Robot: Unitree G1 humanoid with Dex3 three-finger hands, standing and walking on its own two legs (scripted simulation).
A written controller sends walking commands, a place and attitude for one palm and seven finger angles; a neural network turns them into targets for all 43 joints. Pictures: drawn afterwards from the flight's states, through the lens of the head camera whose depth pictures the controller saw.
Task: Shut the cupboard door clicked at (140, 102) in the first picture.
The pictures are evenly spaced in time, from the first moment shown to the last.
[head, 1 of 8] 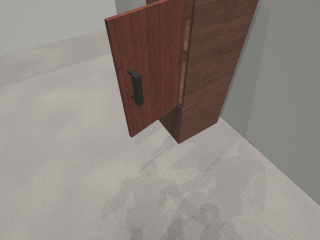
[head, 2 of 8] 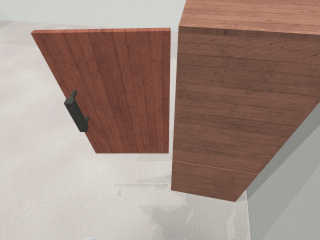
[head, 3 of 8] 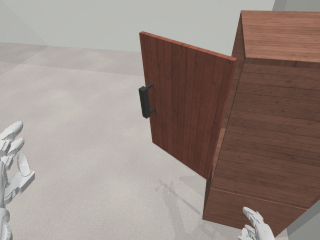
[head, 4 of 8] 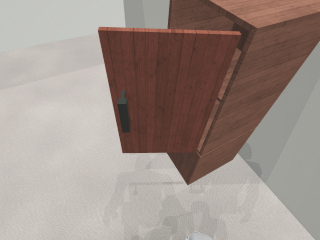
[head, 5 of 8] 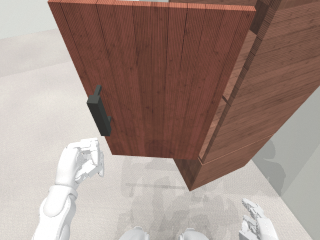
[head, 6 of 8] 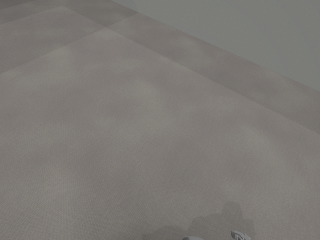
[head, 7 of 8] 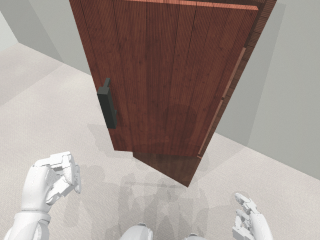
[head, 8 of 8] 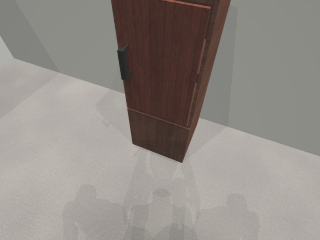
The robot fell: no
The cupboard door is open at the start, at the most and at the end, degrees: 100 100 0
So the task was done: yes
